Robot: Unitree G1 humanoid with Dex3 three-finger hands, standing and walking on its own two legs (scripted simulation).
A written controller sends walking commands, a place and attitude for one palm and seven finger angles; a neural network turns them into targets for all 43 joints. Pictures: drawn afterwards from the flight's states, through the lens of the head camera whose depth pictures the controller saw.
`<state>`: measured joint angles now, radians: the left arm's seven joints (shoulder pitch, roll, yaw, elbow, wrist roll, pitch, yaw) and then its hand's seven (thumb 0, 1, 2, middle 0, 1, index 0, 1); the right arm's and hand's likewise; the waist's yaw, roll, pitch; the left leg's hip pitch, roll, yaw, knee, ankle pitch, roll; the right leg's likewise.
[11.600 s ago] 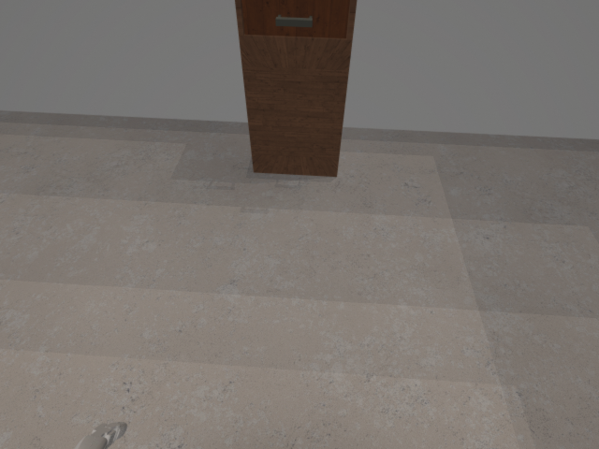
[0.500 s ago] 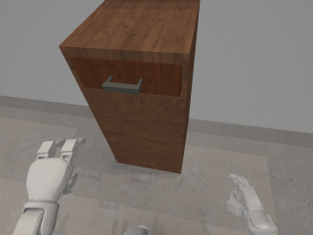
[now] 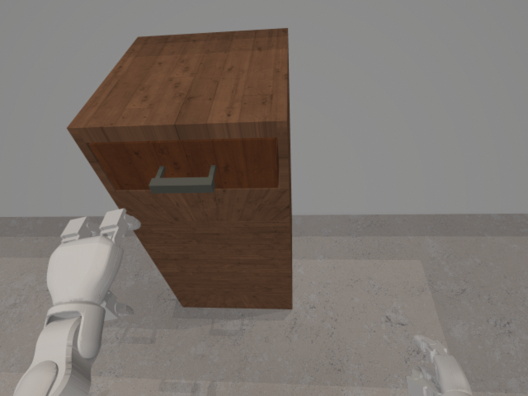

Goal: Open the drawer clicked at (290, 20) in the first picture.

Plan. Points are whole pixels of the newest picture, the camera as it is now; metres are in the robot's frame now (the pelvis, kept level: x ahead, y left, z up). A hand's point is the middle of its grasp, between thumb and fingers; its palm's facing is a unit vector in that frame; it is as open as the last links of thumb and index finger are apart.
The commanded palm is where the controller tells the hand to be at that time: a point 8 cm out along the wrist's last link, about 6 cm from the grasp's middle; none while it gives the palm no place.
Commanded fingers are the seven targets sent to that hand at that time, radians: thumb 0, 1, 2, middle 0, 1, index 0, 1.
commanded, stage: raise the hand with hooked fingers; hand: left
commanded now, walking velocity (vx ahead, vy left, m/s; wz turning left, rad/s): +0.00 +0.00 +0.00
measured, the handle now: (184, 177) +0.52 +0.23 +0.01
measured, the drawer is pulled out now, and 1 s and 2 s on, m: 0.00 0.00 0.00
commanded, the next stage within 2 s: move the hooked fingers above the handle in 0.74 s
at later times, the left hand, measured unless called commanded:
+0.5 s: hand (77, 241) +0.28 +0.29 +0.12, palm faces +0.04 -0.09 -0.99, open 13.9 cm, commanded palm +0.25 +0.29 +0.18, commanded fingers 0.00 -0.50 0.30 -0.30 -1.20 -0.30 -1.20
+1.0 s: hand (95, 252) +0.27 +0.27 +0.11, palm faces +0.04 -0.07 -1.00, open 13.9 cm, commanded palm +0.26 +0.28 +0.17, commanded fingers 0.00 -0.50 0.30 -0.30 -1.20 -0.30 -1.20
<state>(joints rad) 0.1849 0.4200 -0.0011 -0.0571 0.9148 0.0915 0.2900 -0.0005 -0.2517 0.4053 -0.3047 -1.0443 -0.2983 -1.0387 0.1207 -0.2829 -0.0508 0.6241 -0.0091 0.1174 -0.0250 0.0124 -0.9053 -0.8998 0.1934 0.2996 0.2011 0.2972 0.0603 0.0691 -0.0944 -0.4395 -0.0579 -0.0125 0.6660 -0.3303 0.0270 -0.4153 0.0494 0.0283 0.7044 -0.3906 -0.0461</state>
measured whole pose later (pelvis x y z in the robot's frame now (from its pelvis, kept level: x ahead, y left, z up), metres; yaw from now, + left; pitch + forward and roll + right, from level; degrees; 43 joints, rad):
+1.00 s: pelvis -0.04 +0.03 +0.02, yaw +2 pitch -1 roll +0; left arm -0.19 0.48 -0.14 0.12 0.93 0.05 0.03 0.00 -0.49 0.30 -0.32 -1.20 -0.32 -1.20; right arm 0.11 -0.23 0.02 0.64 0.02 0.12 -0.03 0.01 -0.90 -0.90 0.20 0.30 0.20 0.30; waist 0.08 0.07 0.00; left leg -0.29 -0.09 -0.03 0.48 -0.18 0.07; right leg -0.25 0.01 0.02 0.51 -0.25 -0.01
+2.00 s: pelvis +0.01 +0.02 +0.00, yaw +0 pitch +11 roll +0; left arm -0.55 0.48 -0.05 0.59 1.01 -0.06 0.18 0.00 -0.49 0.30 -0.32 -1.20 -0.32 -1.20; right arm 0.21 -0.25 -0.05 0.64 0.02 0.16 -0.04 0.01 -0.90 -0.90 0.20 0.30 0.20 0.30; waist 0.01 0.05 -0.10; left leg -0.53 -0.06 -0.03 0.67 -0.33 0.04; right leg -0.48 0.05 0.01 0.66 -0.37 -0.03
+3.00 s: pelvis +0.00 +0.02 +0.00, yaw +0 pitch +14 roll -1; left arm -0.82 0.50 -0.11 1.00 1.03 0.02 0.20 0.00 -0.49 0.30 -0.32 -1.20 -0.31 -1.20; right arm 0.34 -0.27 -0.05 0.67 0.02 0.15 -0.03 0.00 -0.90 -0.90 0.20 0.30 0.20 0.30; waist -0.06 0.06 -0.13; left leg -0.64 -0.05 -0.02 0.71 -0.32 0.05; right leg -0.57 0.06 0.01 0.67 -0.35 -0.02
